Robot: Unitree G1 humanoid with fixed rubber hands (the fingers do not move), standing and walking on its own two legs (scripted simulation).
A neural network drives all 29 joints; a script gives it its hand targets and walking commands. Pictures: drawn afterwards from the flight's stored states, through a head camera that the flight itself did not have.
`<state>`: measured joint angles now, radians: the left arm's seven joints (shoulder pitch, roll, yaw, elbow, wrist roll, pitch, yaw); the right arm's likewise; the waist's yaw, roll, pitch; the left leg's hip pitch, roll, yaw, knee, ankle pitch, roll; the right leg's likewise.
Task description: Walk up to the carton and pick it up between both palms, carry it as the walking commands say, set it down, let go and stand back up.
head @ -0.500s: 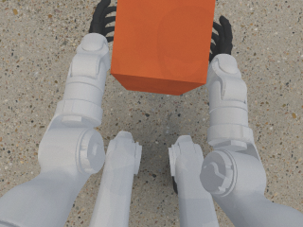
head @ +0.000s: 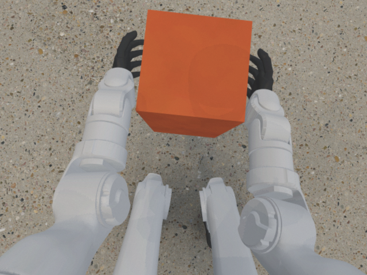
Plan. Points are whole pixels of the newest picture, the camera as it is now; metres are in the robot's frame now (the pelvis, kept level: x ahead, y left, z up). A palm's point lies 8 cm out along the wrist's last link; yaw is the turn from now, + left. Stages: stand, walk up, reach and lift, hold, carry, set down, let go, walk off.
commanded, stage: reach and lift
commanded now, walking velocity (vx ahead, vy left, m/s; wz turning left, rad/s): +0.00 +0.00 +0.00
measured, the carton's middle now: (190, 91) +0.50 +0.01 -0.14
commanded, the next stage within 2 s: none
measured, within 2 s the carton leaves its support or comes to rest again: neither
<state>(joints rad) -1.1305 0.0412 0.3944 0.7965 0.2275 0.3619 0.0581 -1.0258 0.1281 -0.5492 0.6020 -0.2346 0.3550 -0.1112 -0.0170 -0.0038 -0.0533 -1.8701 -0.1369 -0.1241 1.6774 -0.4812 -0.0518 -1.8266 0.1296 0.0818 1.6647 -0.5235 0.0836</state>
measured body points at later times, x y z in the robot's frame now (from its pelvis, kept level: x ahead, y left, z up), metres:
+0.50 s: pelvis +0.02 +0.00 +0.06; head +0.24 +0.02 +0.45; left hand +0.49 +0.14 -0.01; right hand +0.47 -0.13 +0.00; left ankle +0.11 +0.12 -0.49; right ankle +0.10 -0.14 -0.49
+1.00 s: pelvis +0.04 +0.00 +0.12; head +0.22 +0.01 +0.53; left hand +0.47 +0.14 +0.06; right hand +0.45 -0.13 +0.07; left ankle +0.11 +0.12 -0.49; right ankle +0.10 -0.14 -0.49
